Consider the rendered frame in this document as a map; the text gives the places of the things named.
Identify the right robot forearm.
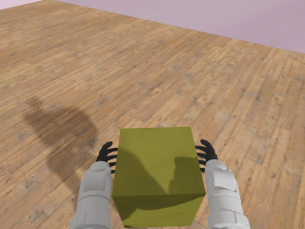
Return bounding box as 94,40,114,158
205,159,251,229

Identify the robot left hand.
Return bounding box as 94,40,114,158
95,141,118,174

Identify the left robot forearm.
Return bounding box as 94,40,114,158
69,161,112,229

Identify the robot right hand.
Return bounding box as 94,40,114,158
195,139,218,173

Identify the carton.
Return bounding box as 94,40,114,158
112,127,206,228

